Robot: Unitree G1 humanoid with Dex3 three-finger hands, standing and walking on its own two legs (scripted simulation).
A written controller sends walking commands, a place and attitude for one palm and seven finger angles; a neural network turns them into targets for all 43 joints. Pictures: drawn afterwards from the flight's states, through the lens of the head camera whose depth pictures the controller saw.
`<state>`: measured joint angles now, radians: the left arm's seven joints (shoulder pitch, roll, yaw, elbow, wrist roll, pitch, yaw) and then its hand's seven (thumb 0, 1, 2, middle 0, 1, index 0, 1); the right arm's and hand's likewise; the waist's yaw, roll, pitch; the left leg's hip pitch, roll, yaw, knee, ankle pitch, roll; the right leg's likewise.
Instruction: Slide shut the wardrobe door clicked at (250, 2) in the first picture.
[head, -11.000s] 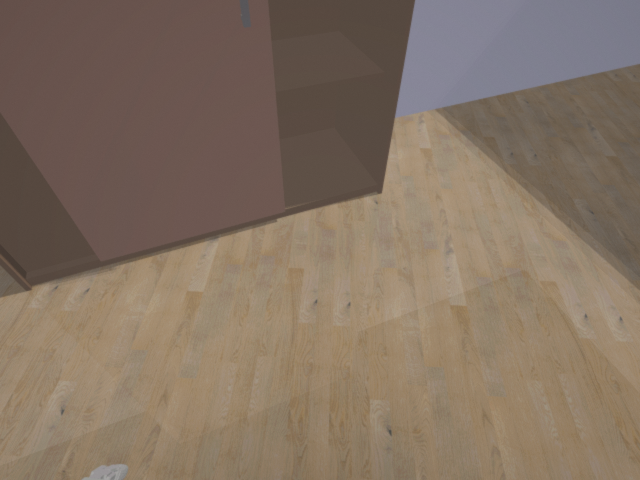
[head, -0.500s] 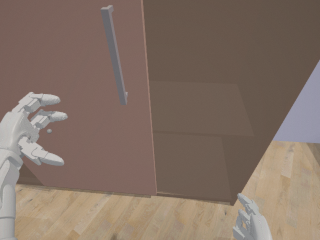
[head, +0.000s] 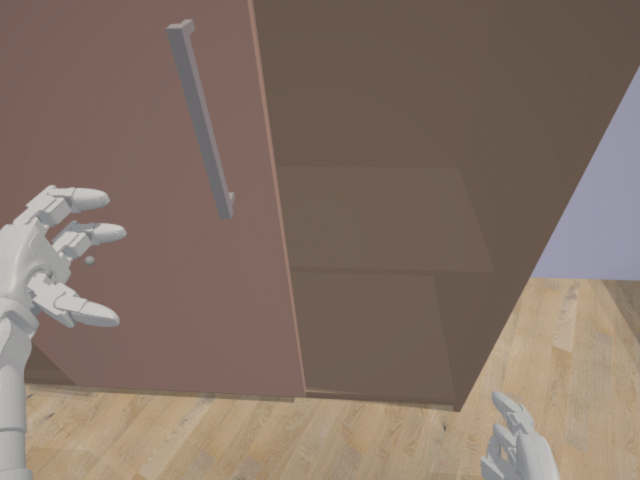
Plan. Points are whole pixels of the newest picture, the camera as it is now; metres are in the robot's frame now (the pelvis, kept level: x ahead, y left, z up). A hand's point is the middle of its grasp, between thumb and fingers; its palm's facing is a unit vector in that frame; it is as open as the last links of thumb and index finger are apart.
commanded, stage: raise the hand with hooked fingers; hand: left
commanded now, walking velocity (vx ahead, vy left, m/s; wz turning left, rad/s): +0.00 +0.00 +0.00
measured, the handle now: (209, 132) +0.51 +0.22 +0.21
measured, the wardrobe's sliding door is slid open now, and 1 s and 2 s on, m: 0.47 0.47 0.47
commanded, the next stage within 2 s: move the hooked fingers beside the handle in 0.04 s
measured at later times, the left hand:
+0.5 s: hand (107, 242) +0.31 +0.28 +0.18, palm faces +0.09 -0.99 -0.05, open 14.0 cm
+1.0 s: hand (128, 217) +0.35 +0.27 +0.18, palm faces +0.09 -1.00 -0.03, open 14.0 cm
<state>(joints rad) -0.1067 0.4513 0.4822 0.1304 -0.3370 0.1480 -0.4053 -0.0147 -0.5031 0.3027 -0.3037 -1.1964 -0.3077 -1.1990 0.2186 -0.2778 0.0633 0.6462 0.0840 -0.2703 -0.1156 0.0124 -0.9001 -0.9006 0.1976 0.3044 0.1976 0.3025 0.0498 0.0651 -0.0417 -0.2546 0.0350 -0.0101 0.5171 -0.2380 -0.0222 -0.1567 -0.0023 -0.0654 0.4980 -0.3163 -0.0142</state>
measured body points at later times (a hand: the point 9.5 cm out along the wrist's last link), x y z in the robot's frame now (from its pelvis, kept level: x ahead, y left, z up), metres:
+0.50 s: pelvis +0.00 +0.00 +0.00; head -0.02 -0.02 +0.45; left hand +0.30 +0.33 +0.19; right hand +0.19 -0.23 -0.07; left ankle +0.02 +0.14 -0.74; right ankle -0.03 -0.11 -0.74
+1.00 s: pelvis +0.00 +0.01 +0.00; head -0.02 -0.01 +0.45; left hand +0.34 +0.32 +0.19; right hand +0.15 -0.23 -0.09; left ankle +0.02 +0.14 -0.74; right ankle -0.03 -0.11 -0.74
